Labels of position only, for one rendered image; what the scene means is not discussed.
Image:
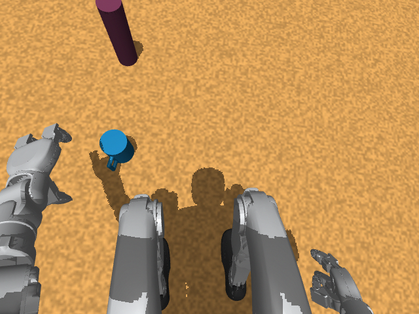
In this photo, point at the left robot arm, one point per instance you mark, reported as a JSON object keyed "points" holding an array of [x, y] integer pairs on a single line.
{"points": [[21, 204]]}

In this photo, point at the right robot foot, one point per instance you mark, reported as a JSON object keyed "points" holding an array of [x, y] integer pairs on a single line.
{"points": [[233, 292]]}

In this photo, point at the left robot hand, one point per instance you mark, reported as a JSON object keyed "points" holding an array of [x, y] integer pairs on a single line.
{"points": [[41, 155]]}

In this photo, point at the right robot arm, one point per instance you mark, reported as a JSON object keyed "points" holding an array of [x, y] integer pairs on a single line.
{"points": [[355, 307]]}

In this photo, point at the left robot foot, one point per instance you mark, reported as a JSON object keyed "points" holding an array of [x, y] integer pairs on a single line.
{"points": [[165, 297]]}

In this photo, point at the right robot hand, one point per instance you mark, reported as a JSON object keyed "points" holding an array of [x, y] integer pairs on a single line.
{"points": [[337, 288]]}

